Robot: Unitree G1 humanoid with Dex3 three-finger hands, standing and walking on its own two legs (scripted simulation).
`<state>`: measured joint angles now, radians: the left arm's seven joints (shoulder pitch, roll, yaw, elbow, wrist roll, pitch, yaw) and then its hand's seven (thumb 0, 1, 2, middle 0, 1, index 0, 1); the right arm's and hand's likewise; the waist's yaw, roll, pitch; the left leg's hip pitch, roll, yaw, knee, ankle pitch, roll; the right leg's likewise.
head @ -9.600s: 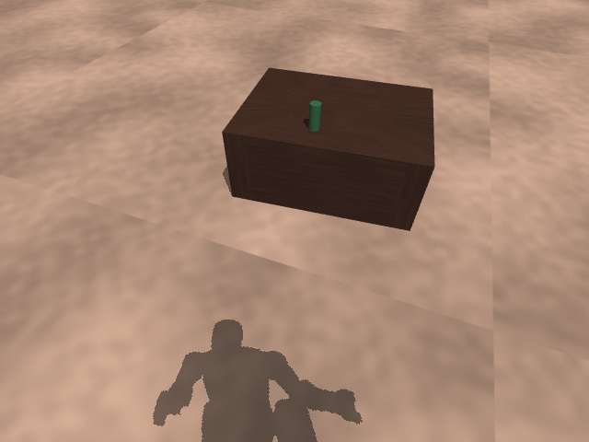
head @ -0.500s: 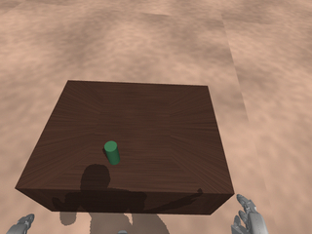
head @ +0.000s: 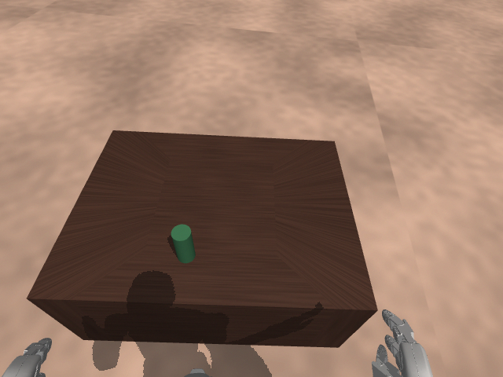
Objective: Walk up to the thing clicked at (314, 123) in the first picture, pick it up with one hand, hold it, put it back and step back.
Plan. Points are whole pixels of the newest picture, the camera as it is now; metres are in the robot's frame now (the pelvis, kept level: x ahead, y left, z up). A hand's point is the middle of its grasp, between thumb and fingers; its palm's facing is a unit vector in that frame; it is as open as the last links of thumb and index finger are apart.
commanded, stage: go down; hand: left
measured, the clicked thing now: (183, 244) +0.51 +0.17 -0.26
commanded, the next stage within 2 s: none
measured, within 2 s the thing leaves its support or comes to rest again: neither
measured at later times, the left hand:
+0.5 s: hand (60, 275) +0.31 +0.32 -0.02, palm faces +0.12 -0.98 -0.16, open 17.4 cm
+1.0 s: hand (50, 244) +0.35 +0.34 +0.01, palm faces +0.13 -0.98 -0.12, open 17.2 cm
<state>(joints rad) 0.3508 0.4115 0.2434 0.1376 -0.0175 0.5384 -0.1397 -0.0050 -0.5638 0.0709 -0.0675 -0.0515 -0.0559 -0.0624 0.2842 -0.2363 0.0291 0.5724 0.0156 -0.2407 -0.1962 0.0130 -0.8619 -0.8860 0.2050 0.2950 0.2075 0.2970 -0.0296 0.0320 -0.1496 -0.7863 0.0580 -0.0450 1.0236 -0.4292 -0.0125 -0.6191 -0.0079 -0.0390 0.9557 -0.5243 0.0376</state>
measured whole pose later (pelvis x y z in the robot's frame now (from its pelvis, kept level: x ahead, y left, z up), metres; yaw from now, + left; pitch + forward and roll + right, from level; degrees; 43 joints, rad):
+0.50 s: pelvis +0.01 +0.00 +0.00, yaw -2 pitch +14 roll -3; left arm -0.16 0.59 0.46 0.69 -0.07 0.20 -0.38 0.00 -0.52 0.10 -0.05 -0.03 -0.03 -0.05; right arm 0.34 -0.28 0.01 0.70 -0.01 -0.26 -0.17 0.01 -0.89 -0.90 0.20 0.30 0.21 0.30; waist -0.06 0.01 -0.12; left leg -0.81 0.07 -0.02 0.99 -0.42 -0.01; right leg -0.66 0.00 -0.01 0.92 -0.50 0.04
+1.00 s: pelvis -0.02 +0.00 +0.00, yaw -2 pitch +15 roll -4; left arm -0.47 0.71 0.54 1.02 -0.05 -0.06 -0.46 -0.01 -0.45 0.07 -0.05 -0.02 -0.04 -0.03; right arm 0.30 -0.29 0.04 0.66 -0.03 -0.21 -0.14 0.01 -0.88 -0.89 0.21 0.30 0.21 0.30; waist -0.07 -0.01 -0.08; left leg -0.90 0.08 -0.03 1.01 -0.38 -0.01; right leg -0.75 0.01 -0.02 0.96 -0.48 0.03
